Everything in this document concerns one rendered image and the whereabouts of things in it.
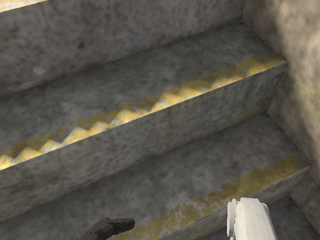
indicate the robot left hand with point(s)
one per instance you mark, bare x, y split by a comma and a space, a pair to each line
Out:
107, 227

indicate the robot right thigh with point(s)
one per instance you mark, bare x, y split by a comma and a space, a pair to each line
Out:
249, 219

